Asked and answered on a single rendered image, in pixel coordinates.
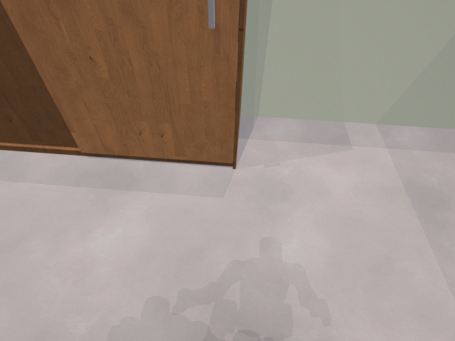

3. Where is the wardrobe door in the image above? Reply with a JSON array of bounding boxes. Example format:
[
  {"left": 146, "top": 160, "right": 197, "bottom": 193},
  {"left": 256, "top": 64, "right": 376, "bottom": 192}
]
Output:
[
  {"left": 0, "top": 1, "right": 78, "bottom": 148},
  {"left": 0, "top": 0, "right": 240, "bottom": 163}
]

